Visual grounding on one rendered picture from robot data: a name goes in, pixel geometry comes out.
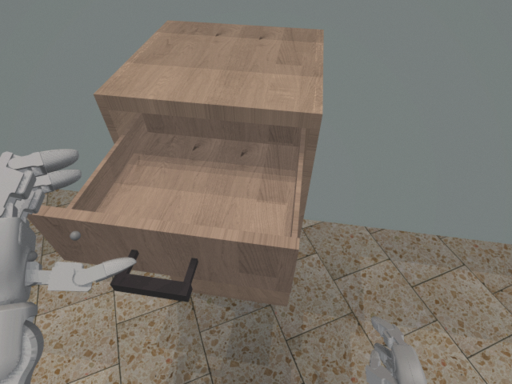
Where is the cabinet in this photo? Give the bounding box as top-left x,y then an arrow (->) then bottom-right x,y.
94,20 -> 324,306

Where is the robot left forearm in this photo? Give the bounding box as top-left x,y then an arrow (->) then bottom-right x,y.
0,302 -> 44,384

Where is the right robot hand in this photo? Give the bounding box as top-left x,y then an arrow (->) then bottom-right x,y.
366,316 -> 427,384

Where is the drawer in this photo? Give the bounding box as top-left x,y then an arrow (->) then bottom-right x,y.
27,113 -> 306,293

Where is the left robot hand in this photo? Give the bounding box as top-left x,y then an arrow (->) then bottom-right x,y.
0,149 -> 137,305

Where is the handle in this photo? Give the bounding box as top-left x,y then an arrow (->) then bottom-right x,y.
110,250 -> 198,302

